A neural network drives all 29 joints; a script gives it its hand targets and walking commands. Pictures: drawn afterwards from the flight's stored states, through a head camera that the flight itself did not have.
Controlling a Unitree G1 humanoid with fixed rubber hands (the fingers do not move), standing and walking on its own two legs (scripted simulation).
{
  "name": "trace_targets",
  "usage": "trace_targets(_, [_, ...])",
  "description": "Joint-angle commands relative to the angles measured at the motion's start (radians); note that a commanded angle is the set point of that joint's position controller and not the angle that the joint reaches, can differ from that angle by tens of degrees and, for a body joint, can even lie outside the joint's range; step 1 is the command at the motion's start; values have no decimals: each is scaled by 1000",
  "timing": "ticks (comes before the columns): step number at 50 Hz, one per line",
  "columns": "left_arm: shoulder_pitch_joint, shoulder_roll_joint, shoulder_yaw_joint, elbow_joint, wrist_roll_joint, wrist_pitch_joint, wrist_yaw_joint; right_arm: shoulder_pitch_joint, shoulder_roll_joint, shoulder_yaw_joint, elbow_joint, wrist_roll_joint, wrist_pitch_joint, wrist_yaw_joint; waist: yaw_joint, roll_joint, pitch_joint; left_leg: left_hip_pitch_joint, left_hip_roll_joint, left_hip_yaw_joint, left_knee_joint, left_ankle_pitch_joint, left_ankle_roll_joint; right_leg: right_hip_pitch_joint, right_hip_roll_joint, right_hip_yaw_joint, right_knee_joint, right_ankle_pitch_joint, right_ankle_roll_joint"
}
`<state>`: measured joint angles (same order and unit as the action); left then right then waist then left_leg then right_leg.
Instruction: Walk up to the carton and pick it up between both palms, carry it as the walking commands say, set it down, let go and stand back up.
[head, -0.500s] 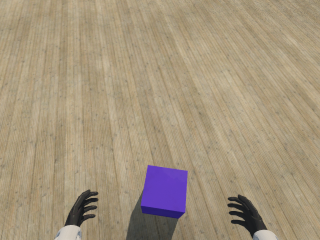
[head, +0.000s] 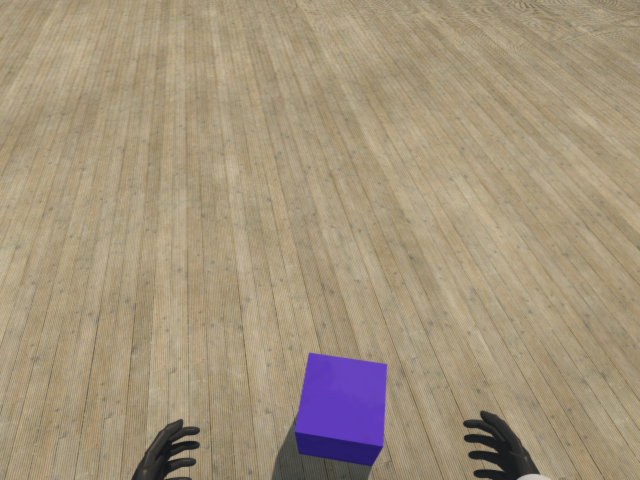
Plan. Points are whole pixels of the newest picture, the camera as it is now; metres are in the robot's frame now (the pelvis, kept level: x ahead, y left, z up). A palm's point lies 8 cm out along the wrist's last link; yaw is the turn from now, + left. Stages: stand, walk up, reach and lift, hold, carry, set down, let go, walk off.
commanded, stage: let go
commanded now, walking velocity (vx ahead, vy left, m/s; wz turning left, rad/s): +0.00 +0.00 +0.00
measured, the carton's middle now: (341, 410) +0.39 -0.05 -0.65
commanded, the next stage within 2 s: stand in 0.06 s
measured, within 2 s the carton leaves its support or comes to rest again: neither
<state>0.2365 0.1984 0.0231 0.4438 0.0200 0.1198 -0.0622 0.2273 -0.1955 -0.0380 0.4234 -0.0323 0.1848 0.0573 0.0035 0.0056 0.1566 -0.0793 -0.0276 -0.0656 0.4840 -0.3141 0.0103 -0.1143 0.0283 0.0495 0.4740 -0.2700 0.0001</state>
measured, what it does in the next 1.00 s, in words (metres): stands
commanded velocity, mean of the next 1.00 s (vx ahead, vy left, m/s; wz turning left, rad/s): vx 0.00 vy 0.00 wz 0.00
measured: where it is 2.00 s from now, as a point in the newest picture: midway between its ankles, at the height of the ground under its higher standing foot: outside the picture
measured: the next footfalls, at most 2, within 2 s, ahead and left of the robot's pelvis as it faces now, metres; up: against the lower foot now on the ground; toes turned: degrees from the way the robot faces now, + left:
none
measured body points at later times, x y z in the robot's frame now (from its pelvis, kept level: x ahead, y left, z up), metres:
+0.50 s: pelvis +0.02 -0.02 +0.00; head +0.02 -0.03 +0.45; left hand +0.12 +0.27 -0.10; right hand +0.15 -0.30 -0.11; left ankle -0.03 +0.12 -0.74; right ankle +0.00 -0.12 -0.74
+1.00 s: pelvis +0.00 -0.01 +0.01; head +0.00 -0.02 +0.46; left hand +0.07 +0.28 -0.12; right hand +0.09 -0.31 -0.12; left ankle -0.03 +0.12 -0.74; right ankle +0.00 -0.12 -0.74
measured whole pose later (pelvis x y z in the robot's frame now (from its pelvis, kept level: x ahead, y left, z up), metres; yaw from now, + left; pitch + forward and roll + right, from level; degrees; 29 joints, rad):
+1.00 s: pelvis +0.00 -0.01 +0.01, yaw +2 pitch -2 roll +0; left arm 0.19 0.32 0.01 0.98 0.02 0.01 0.01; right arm 0.22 -0.35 0.01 0.96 -0.03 -0.01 -0.02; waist 0.01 0.01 0.02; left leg -0.12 -0.02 -0.09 0.40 -0.25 -0.01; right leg -0.15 0.03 0.01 0.40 -0.23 -0.02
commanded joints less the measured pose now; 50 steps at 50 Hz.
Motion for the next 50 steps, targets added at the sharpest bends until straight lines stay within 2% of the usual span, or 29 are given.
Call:
trace_targets(1, [-38, 131, 44, -135, 7, -54, 26, -67, -101, -49, -159, -2, 2, -35, 14, -35, -142, -54, -4, 37, -46, 241, -19, 72, 28, -53, -14, 181, 18])
trace_targets(2, [-34, 122, 45, -122, 18, -55, 29, -74, -104, -42, -160, 2, 7, -37, 14, 2, -159, -40, -10, 47, -33, 217, -19, 70, 22, -45, -11, 173, 15])
trace_targets(3, [-36, 207, 73, 37, 22, -72, 64, -105, -226, -59, -7, 2, -59, -73, -2, 89, -168, -94, 36, 8, -7, 205, -28, -87, -45, 7, -17, 225, 32])
trace_targets(5, [-8, 236, 79, 58, 28, -88, 89, -55, -218, -56, 34, -12, -113, -76, -1, 93, -173, -111, 41, -21, -19, 158, -24, -59, -50, 19, -19, 142, 9])
trace_targets(6, [-17, 242, 80, 60, 23, -92, 83, -60, -219, -58, 46, -10, -125, -80, -1, 81, -178, -105, 52, -28, -17, 160, -22, -64, -50, 26, -16, 149, 10])
trace_targets(8, [-41, 221, 65, 96, 30, -106, 88, -54, -181, -39, 87, -3, -154, -72, -5, -35, -180, -97, 58, -54, -21, 171, -18, -72, -50, 21, -31, 148, 11])
trace_targets(9, [-51, 217, 67, 113, 26, -111, 88, -25, -208, -45, 114, -2, -161, -78, -16, -6, -181, -92, 65, -49, -21, 194, -19, -69, -63, 41, -38, 192, 2])
trace_targets(10, [-40, 227, 67, 137, 17, -114, 89, -52, -205, -42, 126, -6, -166, -74, -14, -42, -192, -74, 69, -64, -29, 201, -15, -81, -65, 45, -38, 200, 0])
trace_targets(12, [-45, 215, 60, 156, 16, -120, 90, -73, -236, -48, 152, -14, -168, -82, 3, 35, -187, -92, 69, -55, -34, 212, -16, -71, -72, 48, -48, 220, 3])
trace_targets(15, [-56, 241, 67, 186, 21, -126, 93, -52, -228, -36, 185, -6, -183, -79, -5, -36, -226, -76, 66, -42, -11, 304, -16, -19, -75, 47, -38, 360, 2])
trace_targets(17, [-54, 241, 63, 209, 15, -130, 87, -64, -263, -36, 215, -3, -194, -88, 8, -18, -268, -43, 73, -46, -17, 378, -19, 7, -81, 42, -27, 417, 1])
trace_targets(20, [-39, 258, 63, 246, 13, -129, 92, -43, -265, -32, 243, -5, -192, -90, 0, -51, -286, -41, 74, -40, -9, 404, -22, 42, -86, 41, -32, 488, 7])
trace_targets(22, [-66, 275, 60, 260, 13, -128, 98, -46, -265, -25, 267, -3, -191, -89, 2, -57, -243, -63, 78, -60, -34, 360, -14, 15, -94, 39, -36, 435, -5])
trace_targets(23, [-80, 252, 58, 260, 11, -125, 93, -55, -273, -24, 277, -4, -196, -90, 3, -1, -247, -65, 82, -53, -47, 333, -20, 18, -97, 46, -54, 379, -4])
trace_targets(27, [-55, 310, 67, 313, 16, -128, 94, -34, -283, -20, 318, -2, -194, -89, 2, -29, -224, -53, 89, -63, -68, 324, -17, 7, -96, 38, -64, 340, -8])
trace_targets(31, [-79, 292, 53, 342, 9, -129, 91, -49, -299, -15, 348, -3, -197, -90, 12, 11, -170, -90, 91, -81, -98, 276, -16, -9, -91, 44, -98, 213, -6])
trace_targets(33, [-86, 283, 43, 363, 12, -133, 85, -61, -295, -8, 365, -5, -201, -89, 6, -34, -157, -79, 91, -71, -89, 257, -9, -34, -98, 48, -117, 229, -8])
trace_targets(34, [-75, 294, 46, 372, 13, -133, 88, -43, -296, -12, 366, -2, -198, -86, 1, -15, -183, -85, 87, -71, -107, 197, -15, -11, -90, 49, -120, 152, -5])
trace_targets(35, [-84, 285, 46, 380, 9, -133, 87, -58, -294, -6, 374, -3, -202, -89, 8, 5, -161, -94, 91, -80, -110, 205, -9, -18, -104, 69, -121, 181, -14])
trace_targets(36, [-99, 290, 46, 381, 11, -135, 82, -28, -300, -6, 389, -3, -202, -88, -10, 11, -163, -90, 93, -77, -124, 199, -12, -13, -104, 62, -122, 181, -12])
trace_targets(38, [-105, 303, 42, 391, 8, -135, 83, -69, -294, -1, 394, 5, -206, -83, 7, -24, -144, -75, 101, -85, -124, 214, -9, -57, -90, 61, -143, 114, -10])
trace_targets(39, [-91, 290, 37, 410, 8, -135, 85, -48, -309, -4, 405, 2, -207, -85, 9, 15, -149, -89, 101, -88, -130, 215, -8, -28, -97, 58, -137, 132, -14])
trace_targets(41, [-100, 316, 45, 423, 8, -139, 83, -64, -313, 4, 421, 4, -205, -85, 16, -8, -172, -97, 100, -90, -130, 199, -7, 0, -101, 62, -138, 142, -11])
trace_targets(42, [-88, 304, 37, 440, 8, -140, 86, -32, -310, 1, 429, 3, -208, -85, -3, -9, -144, -108, 93, -87, -123, 185, 0, -19, -110, 75, -146, 114, -15])
trace_targets(44, [-106, 295, 33, 443, 4, -139, 79, -58, -322, 6, 445, 1, -218, -88, -1, 6, -156, -94, 99, -86, -146, 168, -4, -20, -107, 65, -140, 114, -13])
trace_targets(47, [-111, 303, 34, 451, 2, -137, 79, -63, -327, 8, 462, 3, -217, -86, 7, 24, -191, -77, 104, -97, -141, 257, -5, 16, -103, 56, -123, 192, -14])
trace_targets(48, [-118, 324, 37, 456, -1, -139, 80, -67, -306, 17, 463, 11, -215, -84, 11, -25, -208, -52, 111, -97, -133, 292, -3, 15, -107, 64, -119, 221, -17])
trace_targets(49, [-104, 313, 33, 469, 0, -140, 80, -40, -324, 11, 474, 11, -215, -88, 3, 19, -188, -67, 108, -99, -136, 296, 0, 19, -108, 56, -115, 230, -16])
trace_targets(50, [-101, 322, 36, 477, -2, -140, 79, -38, -322, 14, 489, 8, -215, -92, 12, 9, -192, -78, 109, -100, -134, 308, -1, 31, -113, 64, -117, 234, -14])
